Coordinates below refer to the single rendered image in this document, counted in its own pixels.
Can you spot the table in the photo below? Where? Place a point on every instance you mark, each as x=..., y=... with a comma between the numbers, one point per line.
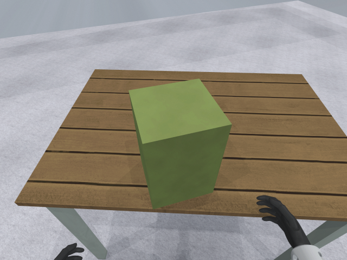
x=283, y=143

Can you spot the robot right hand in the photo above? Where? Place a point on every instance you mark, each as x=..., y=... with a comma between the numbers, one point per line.
x=287, y=222

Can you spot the robot left hand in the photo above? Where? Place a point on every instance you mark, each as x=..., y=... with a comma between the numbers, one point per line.
x=70, y=249

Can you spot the robot right forearm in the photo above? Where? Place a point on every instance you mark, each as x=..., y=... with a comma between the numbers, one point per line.
x=306, y=252

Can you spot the carton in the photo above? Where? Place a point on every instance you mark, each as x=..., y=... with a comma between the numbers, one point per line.
x=182, y=135

